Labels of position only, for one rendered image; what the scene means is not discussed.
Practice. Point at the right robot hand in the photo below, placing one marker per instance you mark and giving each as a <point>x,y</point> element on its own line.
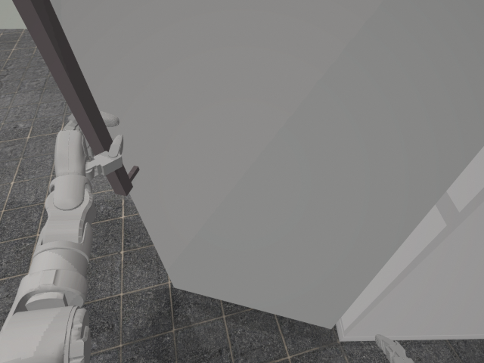
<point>394,352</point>

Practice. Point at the handle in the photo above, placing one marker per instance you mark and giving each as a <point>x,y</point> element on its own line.
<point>47,33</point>

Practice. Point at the fridge door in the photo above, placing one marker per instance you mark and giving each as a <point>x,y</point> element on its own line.
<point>287,148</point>

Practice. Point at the left robot upper arm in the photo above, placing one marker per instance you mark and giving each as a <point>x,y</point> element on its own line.
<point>57,335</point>

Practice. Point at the left robot hand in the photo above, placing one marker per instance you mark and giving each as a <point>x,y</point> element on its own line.
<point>72,151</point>

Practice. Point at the robot left forearm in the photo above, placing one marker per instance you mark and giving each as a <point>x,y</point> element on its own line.
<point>56,276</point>

